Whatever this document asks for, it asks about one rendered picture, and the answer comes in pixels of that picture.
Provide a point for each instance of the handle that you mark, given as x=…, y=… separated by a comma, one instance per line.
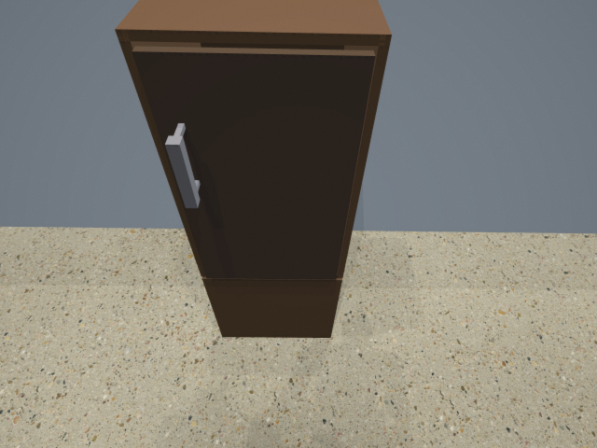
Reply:
x=177, y=152

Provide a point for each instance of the cupboard door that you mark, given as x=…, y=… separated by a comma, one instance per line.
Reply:
x=273, y=136

